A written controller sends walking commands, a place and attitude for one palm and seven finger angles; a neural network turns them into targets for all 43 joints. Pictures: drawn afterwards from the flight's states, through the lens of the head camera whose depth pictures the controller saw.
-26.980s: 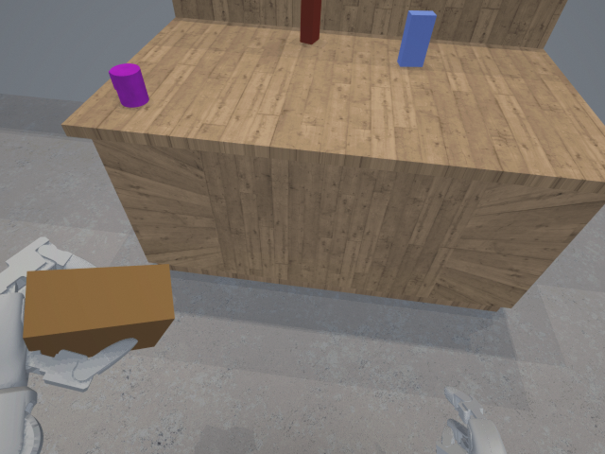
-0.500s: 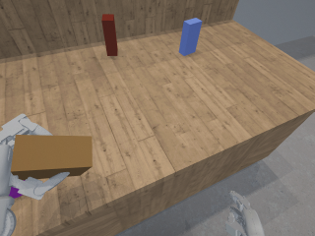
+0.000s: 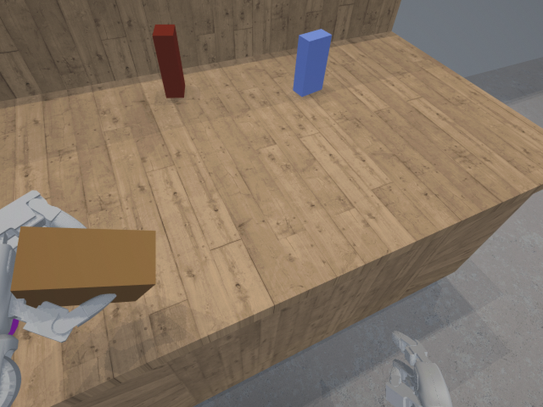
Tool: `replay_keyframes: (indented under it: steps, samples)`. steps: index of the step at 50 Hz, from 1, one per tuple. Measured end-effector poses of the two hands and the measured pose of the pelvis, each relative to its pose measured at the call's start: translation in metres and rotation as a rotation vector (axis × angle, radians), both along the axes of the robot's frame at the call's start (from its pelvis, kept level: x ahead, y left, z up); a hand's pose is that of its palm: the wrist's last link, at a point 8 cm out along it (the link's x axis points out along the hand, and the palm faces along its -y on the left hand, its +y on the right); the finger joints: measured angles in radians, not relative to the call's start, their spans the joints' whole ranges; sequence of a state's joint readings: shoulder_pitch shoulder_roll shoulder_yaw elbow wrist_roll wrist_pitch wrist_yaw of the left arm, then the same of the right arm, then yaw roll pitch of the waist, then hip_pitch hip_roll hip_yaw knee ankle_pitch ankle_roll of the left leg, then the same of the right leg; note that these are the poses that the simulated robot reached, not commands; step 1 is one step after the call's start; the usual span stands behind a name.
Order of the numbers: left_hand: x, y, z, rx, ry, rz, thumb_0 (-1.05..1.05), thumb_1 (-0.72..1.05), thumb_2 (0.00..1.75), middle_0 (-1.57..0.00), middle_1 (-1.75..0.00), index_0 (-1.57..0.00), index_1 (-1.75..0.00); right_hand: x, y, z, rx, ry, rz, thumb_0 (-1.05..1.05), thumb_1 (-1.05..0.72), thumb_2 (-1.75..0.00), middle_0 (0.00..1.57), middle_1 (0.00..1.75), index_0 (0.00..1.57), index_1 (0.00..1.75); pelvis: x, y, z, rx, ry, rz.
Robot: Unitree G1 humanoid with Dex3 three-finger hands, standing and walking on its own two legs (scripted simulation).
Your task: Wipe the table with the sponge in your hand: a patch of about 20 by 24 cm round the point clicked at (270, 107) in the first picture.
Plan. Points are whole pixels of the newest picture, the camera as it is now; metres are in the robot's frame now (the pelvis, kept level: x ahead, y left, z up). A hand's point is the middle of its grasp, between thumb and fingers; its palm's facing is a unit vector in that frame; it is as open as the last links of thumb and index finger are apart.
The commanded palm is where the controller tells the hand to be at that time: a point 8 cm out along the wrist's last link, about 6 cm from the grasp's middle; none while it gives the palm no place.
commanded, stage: shuffle to correct the standing spot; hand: left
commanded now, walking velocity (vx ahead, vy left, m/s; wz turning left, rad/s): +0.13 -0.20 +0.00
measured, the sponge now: (107, 270) +0.23 +0.20 +0.14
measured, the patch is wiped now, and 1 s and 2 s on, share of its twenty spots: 0.00 0.00 0.00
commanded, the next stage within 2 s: none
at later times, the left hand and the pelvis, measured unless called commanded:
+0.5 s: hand (94, 273) +0.22 +0.20 +0.16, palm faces +0.30 -0.87 -0.39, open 9.7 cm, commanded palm +0.15 +0.25 +0.18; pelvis +0.00 -0.03 -0.01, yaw +1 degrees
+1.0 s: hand (81, 285) +0.21 +0.21 +0.16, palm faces +0.31 -0.87 -0.39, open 9.7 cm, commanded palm +0.14 +0.25 +0.18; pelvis -0.01 -0.03 -0.01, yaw +1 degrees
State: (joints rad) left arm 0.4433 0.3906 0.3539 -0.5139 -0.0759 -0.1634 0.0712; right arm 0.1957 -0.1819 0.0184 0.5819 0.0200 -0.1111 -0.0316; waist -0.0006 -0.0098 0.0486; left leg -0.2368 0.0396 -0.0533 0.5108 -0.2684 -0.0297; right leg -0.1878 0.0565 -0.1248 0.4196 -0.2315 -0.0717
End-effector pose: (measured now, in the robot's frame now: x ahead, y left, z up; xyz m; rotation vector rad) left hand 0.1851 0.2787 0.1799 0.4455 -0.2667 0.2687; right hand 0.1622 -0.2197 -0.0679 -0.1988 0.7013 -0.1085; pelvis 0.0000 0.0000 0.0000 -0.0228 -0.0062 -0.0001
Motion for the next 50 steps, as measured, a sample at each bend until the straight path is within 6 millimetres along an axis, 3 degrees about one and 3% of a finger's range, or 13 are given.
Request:
replay_keyframes:
  steps: [8,14,22,31,50]
  samples:
    - [-0.002,-0.017,-0.010,-0.021,0.033,0.001,-0.01,-0.47,1.05,-0.79,-1.35,-0.79,-1.35,-0.001,-0.031,-0.003,-0.022,0.004,-0.038,0.01,-0.90,-0.89,0.20,0.30,0.21,0.30,0.001,-0.018,-0.006,-0.001,0.001,-0.003]
    - [-0.003,-0.022,-0.014,-0.059,0.005,0.014,-0.01,-0.47,1.05,-0.79,-1.35,-0.79,-1.35,-0.009,-0.042,-0.005,-0.054,0.050,-0.039,0.01,-0.90,-0.89,0.20,0.30,0.20,0.30,0.002,-0.026,-0.008,0.006,-0.003,0.002]
    - [-0.001,-0.031,0.003,0.011,-0.017,-0.008,-0.01,-0.47,1.05,-0.79,-1.35,-0.79,-1.35,-0.008,-0.039,-0.010,-0.014,0.045,-0.023,0.02,-0.90,-0.89,0.20,0.30,0.20,0.30,-0.003,-0.031,-0.007,-0.002,-0.006,0.005]
    - [-0.012,-0.026,-0.012,-0.018,0.048,0.012,-0.01,-0.47,1.05,-0.79,-1.35,-0.79,-1.35,-0.011,-0.032,-0.008,-0.013,0.056,-0.013,0.01,-0.90,-0.89,0.20,0.30,0.21,0.30,-0.003,-0.031,-0.006,0.013,-0.006,0.008]
    - [-0.016,-0.022,-0.005,-0.007,0.022,0.009,-0.01,-0.47,1.05,-0.79,-1.35,-0.79,-1.35,-0.011,-0.029,-0.002,-0.013,0.024,-0.005,0.01,-0.90,-0.89,0.20,0.30,0.21,0.30,-0.012,-0.028,-0.005,-0.007,-0.016,0.011]
